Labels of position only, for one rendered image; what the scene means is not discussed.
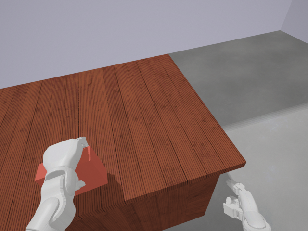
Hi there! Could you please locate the left robot forearm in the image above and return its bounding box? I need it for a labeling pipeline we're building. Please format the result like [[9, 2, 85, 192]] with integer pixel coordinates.
[[25, 167, 76, 231]]

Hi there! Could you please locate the right robot hand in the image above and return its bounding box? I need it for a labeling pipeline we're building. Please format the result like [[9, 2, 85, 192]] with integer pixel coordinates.
[[223, 180, 259, 221]]

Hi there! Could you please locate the right robot forearm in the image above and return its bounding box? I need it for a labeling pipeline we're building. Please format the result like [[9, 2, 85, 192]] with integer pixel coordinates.
[[242, 211, 271, 231]]

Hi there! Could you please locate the sponge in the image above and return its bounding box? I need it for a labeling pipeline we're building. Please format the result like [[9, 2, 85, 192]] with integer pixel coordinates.
[[35, 146, 108, 196]]

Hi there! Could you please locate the table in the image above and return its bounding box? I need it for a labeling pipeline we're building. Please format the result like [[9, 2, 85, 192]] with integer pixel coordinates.
[[0, 54, 246, 231]]

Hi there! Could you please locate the left robot hand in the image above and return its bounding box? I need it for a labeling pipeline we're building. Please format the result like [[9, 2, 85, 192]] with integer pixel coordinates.
[[43, 137, 89, 191]]

